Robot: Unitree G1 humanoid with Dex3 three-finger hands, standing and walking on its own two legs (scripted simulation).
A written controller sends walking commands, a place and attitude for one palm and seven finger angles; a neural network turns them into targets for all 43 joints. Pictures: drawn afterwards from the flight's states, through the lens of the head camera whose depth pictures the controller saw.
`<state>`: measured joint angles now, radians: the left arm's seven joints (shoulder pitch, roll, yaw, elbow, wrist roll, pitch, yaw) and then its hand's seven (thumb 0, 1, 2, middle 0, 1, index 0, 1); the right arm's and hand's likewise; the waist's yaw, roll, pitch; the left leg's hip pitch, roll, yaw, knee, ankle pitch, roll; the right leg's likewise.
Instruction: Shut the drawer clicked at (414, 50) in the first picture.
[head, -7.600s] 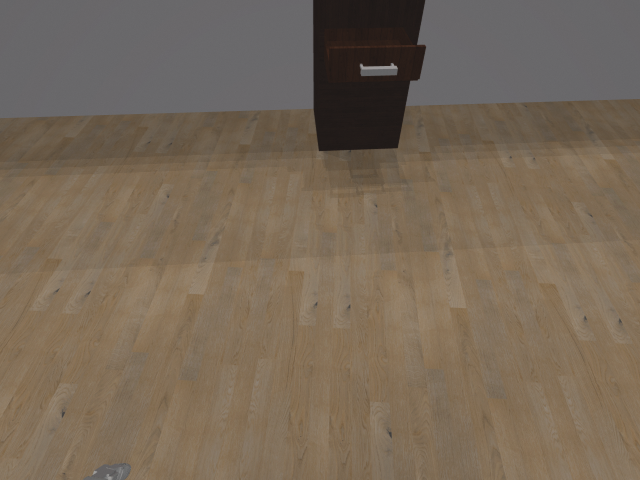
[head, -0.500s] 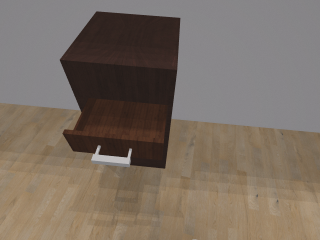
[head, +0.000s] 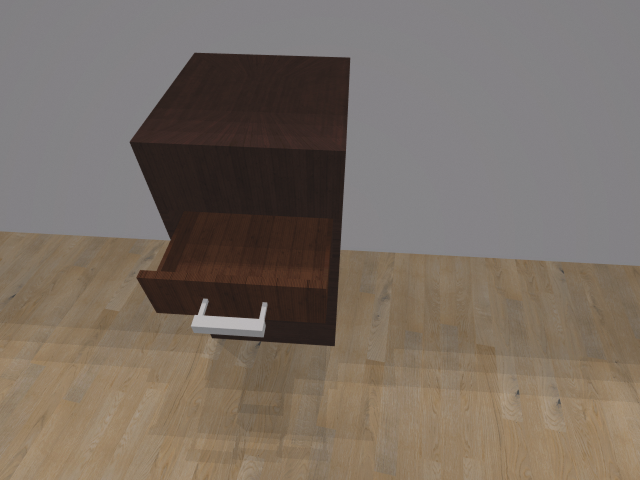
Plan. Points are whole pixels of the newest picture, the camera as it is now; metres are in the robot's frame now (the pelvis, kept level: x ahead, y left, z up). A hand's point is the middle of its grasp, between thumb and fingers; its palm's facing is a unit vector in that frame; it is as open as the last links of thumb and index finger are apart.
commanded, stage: come to a stop and stand still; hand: left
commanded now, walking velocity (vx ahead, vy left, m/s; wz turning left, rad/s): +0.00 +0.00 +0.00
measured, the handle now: (231, 315) +0.47 +0.22 -0.22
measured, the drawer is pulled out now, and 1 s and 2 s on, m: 0.20 0.20 0.20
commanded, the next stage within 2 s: look again from close up in 0.18 s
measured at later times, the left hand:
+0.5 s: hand out of the picture -0.01 +0.17 -0.19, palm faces +0.02 -0.98 -0.17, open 7.3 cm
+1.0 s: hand out of the picture -0.04 +0.19 -0.19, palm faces +0.04 -0.99 -0.14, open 7.3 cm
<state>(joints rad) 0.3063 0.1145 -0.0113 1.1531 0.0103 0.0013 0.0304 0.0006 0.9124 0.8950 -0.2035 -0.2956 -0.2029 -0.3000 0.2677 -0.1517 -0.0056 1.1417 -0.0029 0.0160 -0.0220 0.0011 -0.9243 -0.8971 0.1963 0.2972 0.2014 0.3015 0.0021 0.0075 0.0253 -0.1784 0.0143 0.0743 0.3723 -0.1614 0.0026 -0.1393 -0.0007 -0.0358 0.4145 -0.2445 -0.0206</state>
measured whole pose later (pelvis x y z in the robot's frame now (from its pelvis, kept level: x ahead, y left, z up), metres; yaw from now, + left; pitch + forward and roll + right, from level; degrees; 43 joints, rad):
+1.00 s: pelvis +0.00 +0.03 -0.01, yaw +1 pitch -2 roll +0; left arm 0.40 0.14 -0.02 1.10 0.03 -0.01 0.02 0.00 0.91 0.90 -0.20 -0.30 -0.20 -0.30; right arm 0.33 -0.14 0.01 1.10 -0.01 0.00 0.00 0.00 -0.91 -0.90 0.20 0.30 0.20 0.30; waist 0.01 -0.03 -0.01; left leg -0.23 -0.02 0.07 0.48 -0.22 0.05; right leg -0.17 -0.04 -0.04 0.49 -0.30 0.01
